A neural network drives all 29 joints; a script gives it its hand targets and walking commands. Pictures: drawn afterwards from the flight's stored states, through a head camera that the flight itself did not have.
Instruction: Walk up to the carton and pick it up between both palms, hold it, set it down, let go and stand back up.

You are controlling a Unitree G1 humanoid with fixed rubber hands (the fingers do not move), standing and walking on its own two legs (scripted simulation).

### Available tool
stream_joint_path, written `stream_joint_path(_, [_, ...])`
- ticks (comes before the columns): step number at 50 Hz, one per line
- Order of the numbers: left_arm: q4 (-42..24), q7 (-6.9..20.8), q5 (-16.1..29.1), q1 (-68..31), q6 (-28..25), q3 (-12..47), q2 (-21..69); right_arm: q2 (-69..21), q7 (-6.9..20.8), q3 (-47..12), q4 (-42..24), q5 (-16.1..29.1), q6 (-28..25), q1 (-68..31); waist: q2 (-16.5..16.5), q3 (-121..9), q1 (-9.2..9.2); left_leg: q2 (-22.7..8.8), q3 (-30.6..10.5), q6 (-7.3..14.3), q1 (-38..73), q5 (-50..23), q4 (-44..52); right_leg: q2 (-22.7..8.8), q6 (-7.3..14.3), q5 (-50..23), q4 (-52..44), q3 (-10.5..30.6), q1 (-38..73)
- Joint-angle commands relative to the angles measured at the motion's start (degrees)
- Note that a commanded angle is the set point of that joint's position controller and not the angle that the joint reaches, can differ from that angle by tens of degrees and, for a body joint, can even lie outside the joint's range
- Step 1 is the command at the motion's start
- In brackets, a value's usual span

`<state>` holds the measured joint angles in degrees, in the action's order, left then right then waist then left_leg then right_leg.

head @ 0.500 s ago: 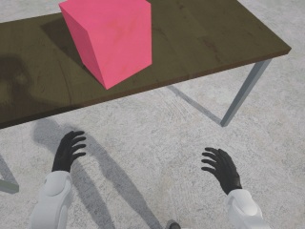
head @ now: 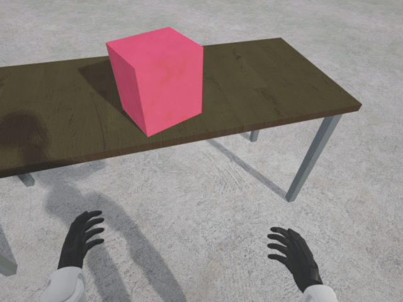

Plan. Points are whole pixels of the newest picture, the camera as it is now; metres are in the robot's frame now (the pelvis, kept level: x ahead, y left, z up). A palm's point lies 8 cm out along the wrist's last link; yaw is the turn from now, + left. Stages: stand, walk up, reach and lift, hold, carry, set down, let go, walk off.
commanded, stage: set down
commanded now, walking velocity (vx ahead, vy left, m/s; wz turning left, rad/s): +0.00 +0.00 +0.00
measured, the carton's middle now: (158, 81) +0.73 +0.21 +0.05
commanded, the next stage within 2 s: let go in 1.12 s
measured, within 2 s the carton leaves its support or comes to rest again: neither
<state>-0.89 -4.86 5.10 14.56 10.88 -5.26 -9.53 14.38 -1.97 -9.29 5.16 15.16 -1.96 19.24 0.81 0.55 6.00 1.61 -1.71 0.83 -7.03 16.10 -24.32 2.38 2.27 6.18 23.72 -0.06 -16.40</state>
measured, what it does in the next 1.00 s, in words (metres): stands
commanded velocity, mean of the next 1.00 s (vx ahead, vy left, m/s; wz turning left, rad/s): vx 0.00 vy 0.00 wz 0.00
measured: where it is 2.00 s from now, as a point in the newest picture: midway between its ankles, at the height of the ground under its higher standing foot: outside the picture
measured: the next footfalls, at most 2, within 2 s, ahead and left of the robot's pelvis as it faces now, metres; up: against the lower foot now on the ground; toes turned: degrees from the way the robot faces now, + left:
none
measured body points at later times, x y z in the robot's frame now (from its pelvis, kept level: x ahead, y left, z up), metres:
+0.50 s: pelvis +0.02 -0.01 +0.00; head +0.03 +0.00 +0.45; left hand +0.20 +0.27 -0.01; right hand +0.26 -0.17 +0.00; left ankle -0.03 +0.12 -0.74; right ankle +0.07 -0.08 -0.74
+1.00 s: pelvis +0.04 +0.02 +0.00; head +0.08 +0.04 +0.45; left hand +0.21 +0.29 -0.04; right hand +0.23 -0.17 -0.04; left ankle -0.03 +0.12 -0.74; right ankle +0.07 -0.08 -0.74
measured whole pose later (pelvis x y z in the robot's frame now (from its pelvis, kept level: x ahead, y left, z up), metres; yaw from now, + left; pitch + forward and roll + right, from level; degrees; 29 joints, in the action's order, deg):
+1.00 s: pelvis +0.04 +0.02 +0.00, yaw +2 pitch +2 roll -1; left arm 8.6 -1.6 5.1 15.6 9.6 -5.3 -13.6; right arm 14.4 -0.8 -7.1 15.8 11.1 -8.4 21.0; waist 1.2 2.4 3.6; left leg 0.4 -1.8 0.8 -6.6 18.7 -23.8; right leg 2.5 2.0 8.7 21.4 -1.3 -14.3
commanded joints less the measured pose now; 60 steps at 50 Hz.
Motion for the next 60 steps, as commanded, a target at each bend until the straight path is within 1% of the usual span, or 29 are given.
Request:
stream_joint_path(1, [-3.4, -0.7, -0.7, -13.1, 0.2, 1.2, -7.4, 7.3, 2.5, 6.3, -8.7, -2.9, 1.3, -11.5, -3.8, 4.0, -1.34, -11.1, -6.2, 5.2, -44.6, 26.9, 18.7, -1.5, -3.2, 6.5, 4.7, 3.2, 45.5])
stream_joint_path(4, [-4.8, -1.2, -0.3, -16.1, -1.9, -0.2, -8.5, 7.1, 2.9, 6.7, -11.8, -3.9, 0.7, -13.3, -3.1, 0.5, -0.89, -10.9, -5.0, 6.0, -46.9, 25.5, 17.7, -1.4, -3.5, 5.9, 5.7, 3.7, 48.5])
stream_joint_path(6, [-2.8, -1.6, -1.0, -18.7, -2.5, -1.1, -9.9, 6.5, 3.0, 7.3, -9.0, -5.1, 1.2, -15.1, -2.8, 0.2, -0.27, -10.5, -4.1, 5.9, -46.9, 25.0, 16.6, -2.1, -3.0, 7.8, 5.5, 5.0, 47.5])
stream_joint_path(8, [-7.7, -2.3, 0.8, -19.9, -5.2, -1.3, -10.6, 6.0, 2.8, 8.5, -13.8, -4.7, -0.1, -15.9, -1.6, -3.3, -0.44, -9.6, -3.1, 5.7, -44.6, 20.3, 14.7, -2.5, -2.7, 8.5, 4.3, 5.6, 46.3])
stream_joint_path(13, [-2.5, -0.9, 1.6, -17.1, -4.9, -3.2, -13.1, 0.8, 1.4, 6.9, -8.9, -5.7, 0.5, -11.6, 3.7, -3.2, -1.16, -5.6, 0.0, 4.5, -32.8, 12.6, 10.3, -7.1, -2.8, 14.7, -3.0, 9.3, 37.0])
stream_joint_path(16, [-4.0, 0.2, 2.7, -15.3, -4.6, -4.2, -15.3, -1.6, 0.3, 5.7, -9.0, -4.2, 0.6, -9.4, 5.8, -5.6, -1.01, -3.1, 1.7, 3.8, -24.1, 4.3, 7.0, -9.8, -2.9, 14.4, -7.3, 10.7, 31.4])
stream_joint_path(22, [-8.9, 0.7, 2.0, -8.2, -3.0, -3.5, -13.2, -0.6, 0.3, 6.2, -6.2, -3.8, 0.3, -6.4, 3.0, -6.0, -0.63, -2.3, 2.7, 1.7, -15.1, -7.0, 6.9, -8.8, -2.0, 5.2, -7.8, 7.5, 27.1])
stream_joint_path(23, [-6.2, 1.3, 1.6, -7.8, -2.4, -3.7, -13.6, -0.6, 0.2, 5.8, -4.8, -3.9, 0.5, -6.3, 3.3, -6.0, -0.81, -2.2, 2.9, 1.6, -14.8, -7.5, 6.6, -8.5, -2.0, 3.9, -7.8, 7.3, 26.7])
stream_joint_path(24, [-12.0, 0.5, 2.0, -7.5, -3.4, -3.5, -13.5, 1.1, 0.7, 6.8, -7.7, -2.7, -0.7, -6.2, 2.6, -9.2, -0.38, -2.7, 2.1, 1.4, -13.8, -9.7, 6.7, -7.8, -1.9, 1.1, -6.7, 6.4, 28.1])
stream_joint_path(25, [-7.9, 1.1, 0.8, -5.4, -2.6, -3.0, -12.7, 0.5, 0.7, 6.4, -3.1, -3.5, -0.1, -4.3, 1.3, -5.7, -0.94, -3.0, 2.3, 1.3, -14.6, -9.9, 7.4, -7.1, -1.5, -1.3, -6.3, 5.6, 28.3])
stream_joint_path(26, [-5.9, 1.9, 1.0, -4.6, -2.7, -3.6, -13.3, 0.0, 0.2, 6.1, -3.3, -4.0, -0.5, -3.8, 2.8, -6.3, -1.04, -2.4, 3.0, 1.2, -13.9, -10.8, 7.0, -7.4, -2.0, -2.4, -6.6, 5.9, 28.4])
stream_joint_path(27, [-8.4, 2.0, 0.9, -3.6, -3.0, -3.7, -13.4, -0.4, 0.3, 5.8, -3.5, -3.5, -1.4, -2.7, 1.3, -7.3, -1.16, -2.8, 2.7, 0.8, -12.9, -14.0, 7.1, -6.9, -1.8, -5.9, -5.9, 5.5, 30.0])
stream_joint_path(28, [-3.2, 2.9, -0.3, -2.0, -2.1, -3.1, -12.7, -0.2, 0.0, 5.2, 0.9, -4.3, -0.9, -1.3, 0.9, -4.7, -1.51, -2.6, 3.2, 0.2, -12.9, -15.5, 7.1, -6.3, -1.8, -8.3, -5.6, 4.6, 29.3])
stream_joint_path(31, [0.2, 3.7, -2.4, 0.6, -1.6, -4.0, -12.7, 0.9, 0.1, 4.6, 4.9, -4.5, -1.9, -0.3, -0.4, -5.0, -1.20, -2.4, 3.2, -0.9, -11.6, -19.2, 6.4, -5.4, -1.4, -13.2, -5.0, 3.8, 29.5])
stream_joint_path(32, [-5.6, 3.3, -1.8, 0.7, -2.9, -4.2, -13.1, 1.7, 0.2, 4.7, 0.2, -3.9, -3.7, -0.8, 0.2, -7.3, -0.95, -2.8, 3.0, -1.2, -10.6, -23.0, 6.0, -4.8, -1.5, -16.4, -4.1, 2.9, 30.6])
stream_joint_path(33, [-2.5, 3.4, -2.2, 0.3, -2.7, -3.5, -12.4, 2.3, 0.4, 5.4, 3.7, -4.1, -4.1, -1.4, -0.6, -6.7, -1.35, -2.9, 2.5, -1.8, -10.0, -23.3, 5.8, -4.4, -1.1, -16.9, -4.0, 2.8, 29.5])
stream_joint_path(36, [-2.5, 3.2, -2.6, 0.4, -3.7, -2.8, -12.5, 2.5, 0.8, 5.0, 5.4, -4.2, -6.1, -0.9, -2.5, -7.1, -1.74, -3.0, 2.5, -2.8, -8.6, -26.0, 4.9, -3.5, -0.9, -17.7, -3.5, 2.2, 29.6])
stream_joint_path(37, [-6.9, 2.8, -0.6, 0.3, -5.2, -2.9, -13.0, 2.1, 0.6, 5.0, 0.8, -3.4, -7.7, -0.4, -1.8, -9.3, -1.70, -3.0, 2.4, -2.7, -7.4, -28.3, 4.3, -3.1, -1.1, -19.3, -3.1, 2.1, 29.2])
stream_joint_path(39, [-0.7, 3.4, -1.9, 1.1, -4.4, -1.9, -12.1, 1.9, 0.6, 5.6, 6.8, -5.0, -8.1, 0.4, -2.6, -6.7, -2.72, -3.3, 2.1, -3.5, -6.1, -30.3, 3.4, -2.7, -0.7, -18.1, -3.7, 2.1, 26.8])
stream_joint_path(41, [-3.0, 2.9, -1.7, 2.8, -5.4, -1.6, -11.6, 2.9, 1.0, 6.0, 6.3, -4.7, -10.1, 1.4, -3.5, -8.7, -2.52, -3.6, 2.0, -4.2, -4.1, -33.0, 2.9, -2.4, -0.5, -19.5, -3.7, 1.5, 26.3])
stream_joint_path(42, [1.1, 3.4, -1.9, 3.0, -5.0, -0.9, -10.6, 3.5, 1.3, 5.7, 9.8, -5.3, -9.8, 1.4, -3.0, -6.9, -3.36, -3.6, 1.7, -4.4, -4.1, -33.0, 2.8, -2.1, -0.2, -17.9, -3.9, 1.5, 25.2])
stream_joint_path(46, [-4.2, 2.5, -1.3, 3.0, -6.7, -0.1, -11.0, 5.1, 1.5, 6.8, 7.7, -4.8, -12.0, 1.4, -3.8, -10.2, -3.60, -3.9, 1.6, -4.5, -2.7, -35.5, 2.0, -1.5, 0.2, -18.0, -3.2, 1.1, 25.6])
stream_joint_path(48, [0.5, 2.8, -2.0, 2.3, -6.3, 0.1, -10.8, 5.7, 1.6, 7.0, 10.8, -5.3, -11.9, 0.4, -3.3, -8.2, -4.12, -3.9, 1.7, -4.2, -3.2, -32.6, 2.4, -1.8, 0.5, -16.0, -4.1, 1.4, 24.2])
stream_joint_path(50, [-3.1, 2.2, -1.5, 2.9, -7.0, 0.4, -10.6, 6.3, 1.9, 7.0, 8.0, -4.3, -12.6, 0.3, -3.7, -10.6, -3.37, -3.9, 1.8, -4.0, -3.7, -32.6, 2.2, -1.7, 0.6, -16.4, -3.4, 1.3, 25.3])
stream_joint_path(52, [-0.7, 2.5, -1.8, 2.4, -6.9, 0.4, -10.6, 5.4, 1.9, 6.7, 10.3, -4.6, -12.0, 0.2, -3.2, -9.0, -4.22, -3.5, 2.2, -3.3, -4.7, -29.2, 2.9, -2.1, 0.8, -14.1, -4.3, 1.9, 25.5])
stream_joint_path(53, [5.7, 2.9, -3.6, 2.8, -5.5, 1.1, -9.5, 6.0, 2.1, 6.9, 16.4, -5.8, -10.8, -0.1, -4.4, -5.2, -4.55, -3.7, 2.2, -3.8, -5.8, -26.5, 3.6, -2.1, 1.1, -10.9, -4.6, 1.7, 24.2])
stream_joint_path(54, [3.2, 2.8, -2.7, 1.4, -5.7, 0.8, -10.5, 5.4, 2.1, 6.8, 13.0, -5.6, -11.0, -1.5, -3.7, -7.1, -3.84, -3.6, 2.4, -3.2, -7.1, -23.4, 3.8, -2.6, 1.2, -10.6, -4.7, 2.0, 25.4])
stream_joint_path(58, [7.0, 3.3, -3.6, 2.0, -4.8, 1.0, -10.1, 4.8, 2.1, 7.1, 14.6, -6.5, -10.3, -2.0, -2.2, -5.4, -3.98, -3.4, 3.0, -2.4, -9.8, -17.3, 5.3, -3.1, 1.2, -7.6, -4.9, 2.4, 26.5])
stream_joint_path(60, [2.2, 2.5, -2.9, 1.0, -6.0, 1.3, -10.4, 6.0, 2.3, 8.2, 11.3, -6.2, -11.3, -3.1, -2.3, -7.7, -4.29, -3.8, 2.6, -2.0, -10.8, -17.5, 5.6, -2.9, 1.3, -8.7, -3.7, 1.8, 27.4])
